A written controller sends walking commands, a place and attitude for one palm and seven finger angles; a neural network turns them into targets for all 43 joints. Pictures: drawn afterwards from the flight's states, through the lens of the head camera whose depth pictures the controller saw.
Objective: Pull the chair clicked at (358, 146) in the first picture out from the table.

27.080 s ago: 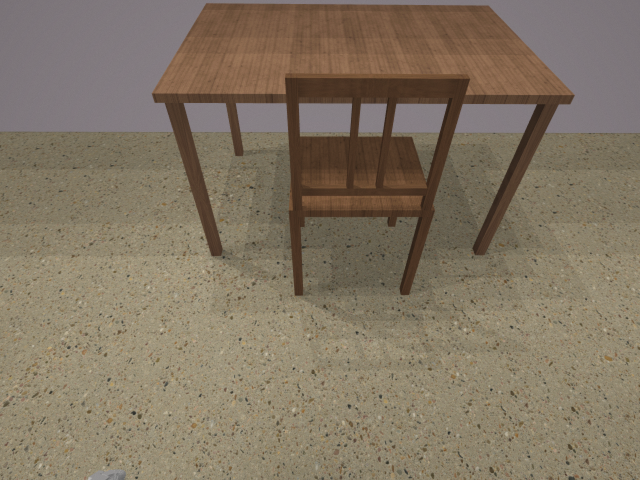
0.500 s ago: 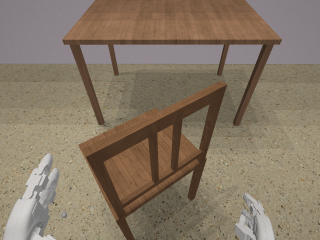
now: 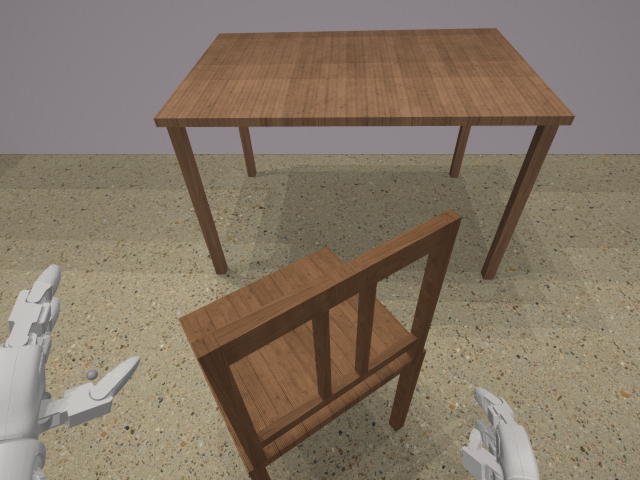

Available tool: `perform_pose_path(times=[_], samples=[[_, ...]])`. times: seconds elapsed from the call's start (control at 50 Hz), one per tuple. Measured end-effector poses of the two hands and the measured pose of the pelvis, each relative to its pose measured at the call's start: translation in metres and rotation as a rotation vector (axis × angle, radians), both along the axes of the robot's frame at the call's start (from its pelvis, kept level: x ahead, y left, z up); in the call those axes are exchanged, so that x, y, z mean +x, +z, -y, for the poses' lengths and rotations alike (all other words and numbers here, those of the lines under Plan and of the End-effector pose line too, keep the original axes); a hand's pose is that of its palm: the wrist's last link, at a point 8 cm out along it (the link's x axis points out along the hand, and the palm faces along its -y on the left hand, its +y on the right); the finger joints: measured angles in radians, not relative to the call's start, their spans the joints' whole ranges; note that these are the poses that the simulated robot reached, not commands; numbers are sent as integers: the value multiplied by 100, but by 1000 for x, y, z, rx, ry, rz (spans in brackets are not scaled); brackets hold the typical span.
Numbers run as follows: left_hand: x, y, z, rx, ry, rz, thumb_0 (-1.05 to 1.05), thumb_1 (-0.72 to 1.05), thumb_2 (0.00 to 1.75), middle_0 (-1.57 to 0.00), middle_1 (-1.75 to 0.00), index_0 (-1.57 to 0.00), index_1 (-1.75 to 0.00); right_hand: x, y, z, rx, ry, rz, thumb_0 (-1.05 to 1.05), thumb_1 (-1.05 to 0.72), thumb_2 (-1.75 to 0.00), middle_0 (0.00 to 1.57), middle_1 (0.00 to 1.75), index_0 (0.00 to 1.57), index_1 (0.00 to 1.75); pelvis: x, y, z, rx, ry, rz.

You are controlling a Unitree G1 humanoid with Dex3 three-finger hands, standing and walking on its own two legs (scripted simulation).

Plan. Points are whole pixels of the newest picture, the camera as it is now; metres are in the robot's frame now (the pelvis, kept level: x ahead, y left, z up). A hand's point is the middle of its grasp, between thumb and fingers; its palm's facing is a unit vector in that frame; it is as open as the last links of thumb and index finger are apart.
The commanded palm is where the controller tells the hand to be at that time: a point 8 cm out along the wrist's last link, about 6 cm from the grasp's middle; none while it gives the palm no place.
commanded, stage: draw the hand back to the body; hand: left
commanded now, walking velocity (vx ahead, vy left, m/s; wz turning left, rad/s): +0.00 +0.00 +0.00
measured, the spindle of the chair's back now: (322, 357) +0.34 +0.04 -0.10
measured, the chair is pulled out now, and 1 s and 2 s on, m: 0.56 0.56 0.56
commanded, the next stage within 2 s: step back with the hand held close in 0.56 s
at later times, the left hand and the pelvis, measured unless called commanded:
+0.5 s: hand (97, 339) +0.20 +0.24 +0.15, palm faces +0.42 -0.80 -0.43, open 7.5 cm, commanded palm +0.15 +0.29 +0.18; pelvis +0.01 -0.01 +0.01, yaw -1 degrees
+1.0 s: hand (74, 375) +0.17 +0.25 +0.15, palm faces +0.30 -0.80 -0.52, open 7.4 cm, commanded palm +0.11 +0.30 +0.18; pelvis -0.04 +0.01 +0.01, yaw -2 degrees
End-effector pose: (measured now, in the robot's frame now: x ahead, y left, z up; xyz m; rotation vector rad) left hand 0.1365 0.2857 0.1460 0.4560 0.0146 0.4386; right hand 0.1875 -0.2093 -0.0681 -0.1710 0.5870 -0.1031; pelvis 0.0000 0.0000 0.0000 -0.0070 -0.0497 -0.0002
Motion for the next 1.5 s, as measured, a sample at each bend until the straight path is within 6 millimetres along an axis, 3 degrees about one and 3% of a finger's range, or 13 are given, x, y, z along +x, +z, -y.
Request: perform_pose_path(times=[0.24,0.36,0.46,0.74,0.8,0.86,1.0,1.2,1.4,1.5], samples=[[23,41,-6,69,11,139,1,69,80,-18,-26,-18,-26,2,-3,12,-2,3,-51,1,-90,-90,21,30,20,30,8,5,6,3,-13,17],[28,34,0,45,-1,111,1,82,87,-20,-28,-20,-29,-3,-6,23,3,-24,-80,1,-90,-90,21,30,20,30,7,6,9,4,-19,15],[24,25,6,28,-17,69,1,86,89,-21,-29,-21,-30,-9,-7,31,-9,-36,-91,1,-90,-90,21,30,20,30,6,7,12,4,-21,16],[13,39,5,47,-16,138,2,89,90,-21,-30,-21,-31,-13,-1,31,-3,-23,-54,1,-90,-90,20,30,20,30,-7,7,15,-5,-14,25],[14,50,2,104,-49,176,2,89,90,-21,-30,-21,-31,-18,0,30,-11,-23,-66,1,-90,-90,21,30,20,30,-15,6,12,-11,-14,2],[13,48,1,129,-87,147,2,89,90,-21,-30,-21,-31,-27,-1,31,-14,-45,-88,1,-90,-90,21,30,20,30,-21,6,7,-10,-22,-22],[-6,25,-4,113,-142,7,2,89,90,-21,-30,-21,-31,-58,-6,29,-29,-111,-155,1,-90,-90,21,30,20,30,-36,6,-6,-1,-33,-50],[-43,43,-16,152,-113,163,2,88,90,-22,-30,-22,-31,-90,-3,13,-42,-86,-129,1,-90,-90,21,30,20,30,-69,1,-9,-9,-20,-44],[-74,28,-28,106,-93,186,2,89,90,-21,-30,-21,-31,-124,-2,10,-83,-83,-106,1,-90,-90,21,30,20,30,-97,-5,-21,-37,-16,-47],[-83,35,-36,150,-98,219,2,88,90,-21,-30,-21,-31,-141,0,5,-89,-86,-101,1,-90,-90,21,30,20,30,-109,-6,-23,-44,3,-43]])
